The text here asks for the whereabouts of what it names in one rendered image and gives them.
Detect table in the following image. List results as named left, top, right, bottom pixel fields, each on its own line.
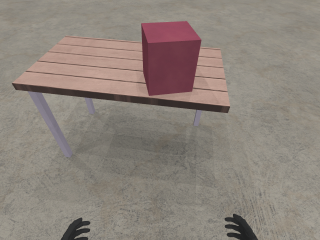
left=12, top=35, right=230, bottom=158

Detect left robot hand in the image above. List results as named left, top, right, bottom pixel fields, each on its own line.
left=61, top=217, right=91, bottom=240

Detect right robot hand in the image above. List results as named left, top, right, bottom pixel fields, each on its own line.
left=224, top=214, right=258, bottom=240

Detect carton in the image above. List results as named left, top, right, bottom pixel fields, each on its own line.
left=141, top=21, right=202, bottom=96

